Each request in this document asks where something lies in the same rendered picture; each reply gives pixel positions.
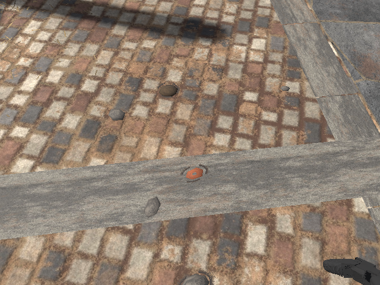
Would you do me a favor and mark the right robot hand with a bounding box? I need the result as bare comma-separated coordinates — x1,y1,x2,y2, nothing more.
323,257,380,285

